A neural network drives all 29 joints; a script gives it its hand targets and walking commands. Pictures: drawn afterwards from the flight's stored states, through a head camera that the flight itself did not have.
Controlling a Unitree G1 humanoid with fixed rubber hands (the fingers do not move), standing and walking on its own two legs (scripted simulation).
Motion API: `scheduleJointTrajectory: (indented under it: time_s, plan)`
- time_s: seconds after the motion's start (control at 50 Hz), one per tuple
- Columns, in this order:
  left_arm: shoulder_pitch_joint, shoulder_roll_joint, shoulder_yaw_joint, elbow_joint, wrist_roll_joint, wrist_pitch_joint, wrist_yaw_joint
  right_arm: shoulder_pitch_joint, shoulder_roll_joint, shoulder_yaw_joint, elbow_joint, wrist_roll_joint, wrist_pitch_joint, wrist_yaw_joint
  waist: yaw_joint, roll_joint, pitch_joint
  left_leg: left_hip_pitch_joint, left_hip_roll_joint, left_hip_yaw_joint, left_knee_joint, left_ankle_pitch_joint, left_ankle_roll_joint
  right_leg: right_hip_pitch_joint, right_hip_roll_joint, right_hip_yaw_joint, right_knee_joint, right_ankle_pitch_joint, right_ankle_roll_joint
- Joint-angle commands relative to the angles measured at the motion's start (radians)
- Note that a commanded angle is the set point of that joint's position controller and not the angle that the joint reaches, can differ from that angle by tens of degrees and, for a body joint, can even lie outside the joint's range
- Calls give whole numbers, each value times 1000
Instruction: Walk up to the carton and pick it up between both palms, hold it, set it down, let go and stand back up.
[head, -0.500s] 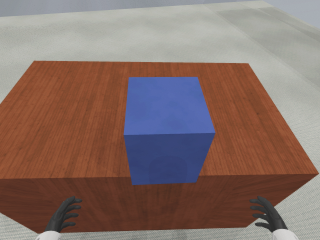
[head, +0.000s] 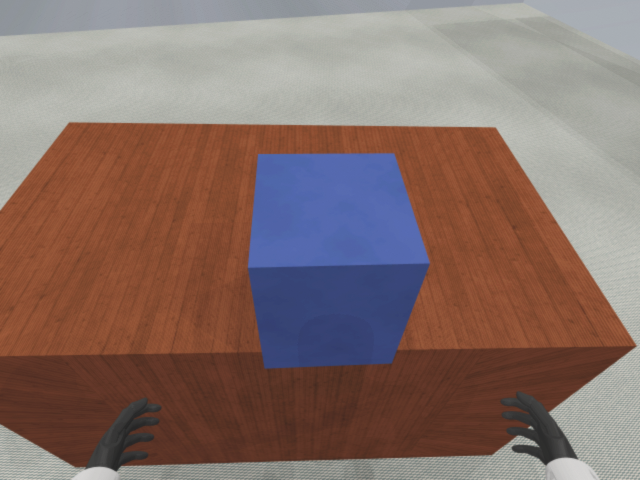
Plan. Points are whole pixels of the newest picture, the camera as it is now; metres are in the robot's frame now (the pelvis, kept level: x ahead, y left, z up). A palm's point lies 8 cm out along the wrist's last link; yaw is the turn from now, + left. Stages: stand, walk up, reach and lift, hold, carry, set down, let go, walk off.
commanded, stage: stand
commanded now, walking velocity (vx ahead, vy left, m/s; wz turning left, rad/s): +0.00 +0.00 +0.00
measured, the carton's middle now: (327, 263) +0.40 +0.03 +0.02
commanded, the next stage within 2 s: none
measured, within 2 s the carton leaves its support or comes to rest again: neither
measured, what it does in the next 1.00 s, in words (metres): stands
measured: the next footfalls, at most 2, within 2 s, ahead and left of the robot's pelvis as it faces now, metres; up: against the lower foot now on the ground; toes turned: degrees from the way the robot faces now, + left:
none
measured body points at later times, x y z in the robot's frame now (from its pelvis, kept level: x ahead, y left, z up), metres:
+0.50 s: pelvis +0.00 +0.00 +0.00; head -0.01 +0.01 +0.45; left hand +0.14 +0.28 -0.08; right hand +0.20 -0.28 -0.06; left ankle +0.01 +0.13 -0.74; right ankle +0.04 -0.11 -0.74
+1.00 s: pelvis +0.00 +0.00 +0.00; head -0.01 +0.01 +0.45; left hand +0.13 +0.29 -0.08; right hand +0.20 -0.28 -0.06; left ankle +0.01 +0.13 -0.74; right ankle +0.04 -0.11 -0.74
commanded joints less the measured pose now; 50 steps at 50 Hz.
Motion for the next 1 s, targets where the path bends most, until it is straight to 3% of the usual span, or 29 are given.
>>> scheduleJointTrajectory:
  time_s: [0.0,0.1,0.16,0.24,0.28,0.46,0.56,0.98]
  plan:
    - [14,223,58,45,-8,-25,-10,28,-205,-50,-35,-14,-11,-9,-80,7,-110,33,99,-106,-29,-4,51,10,-159,106,-43,83,-23]
    - [14,220,54,51,-11,-25,-10,37,-200,-49,-27,-12,-12,-6,-81,20,-100,45,98,-104,-29,0,50,-9,-162,113,-53,54,-24]
    - [20,215,53,54,-10,-26,-11,35,-201,-48,-30,-13,-12,-8,-81,35,-114,44,104,-105,-26,19,52,9,-165,112,-38,102,-28]
    - [14,220,54,58,-11,-26,-10,37,-205,-49,-24,-11,-12,-11,-79,16,-110,39,103,-111,-33,18,53,18,-163,110,-40,103,-26]
    - [17,224,55,60,-10,-24,-11,28,-206,-49,-28,-10,-12,-9,-77,36,-111,32,100,-105,-33,10,49,22,-163,108,-43,93,-25]
    - [7,227,55,67,-11,-25,-11,34,-202,-48,-20,-8,-11,-9,-80,17,-111,39,108,-114,-36,10,53,14,-163,107,-51,84,-26]
    - [5,218,54,70,-13,-25,-10,29,-213,-48,-18,-8,-9,-13,-78,40,-112,36,105,-99,-34,10,53,20,-167,113,-52,97,-23]
    - [6,226,56,87,-11,-21,-9,22,-200,-47,-19,-5,-7,-12,-79,35,-100,42,104,-100,-39,0,49,0,-164,113,-62,65,-25]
